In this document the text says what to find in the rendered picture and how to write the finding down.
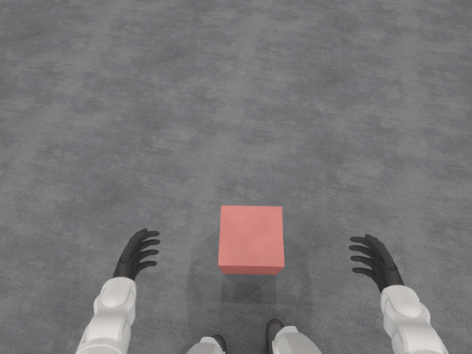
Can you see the robot right hand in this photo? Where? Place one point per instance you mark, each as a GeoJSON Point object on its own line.
{"type": "Point", "coordinates": [384, 271]}

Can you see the right robot forearm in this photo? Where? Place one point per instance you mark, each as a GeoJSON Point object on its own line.
{"type": "Point", "coordinates": [407, 322]}

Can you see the robot right thigh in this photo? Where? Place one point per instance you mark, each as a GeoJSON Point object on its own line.
{"type": "Point", "coordinates": [294, 343]}

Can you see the robot left hand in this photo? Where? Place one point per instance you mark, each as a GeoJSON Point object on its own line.
{"type": "Point", "coordinates": [128, 264]}

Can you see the robot left shin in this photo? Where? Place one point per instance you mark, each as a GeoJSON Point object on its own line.
{"type": "Point", "coordinates": [209, 340]}

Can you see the carton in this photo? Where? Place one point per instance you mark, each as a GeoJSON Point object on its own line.
{"type": "Point", "coordinates": [251, 240]}

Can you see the left robot forearm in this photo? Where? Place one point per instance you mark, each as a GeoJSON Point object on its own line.
{"type": "Point", "coordinates": [109, 331]}

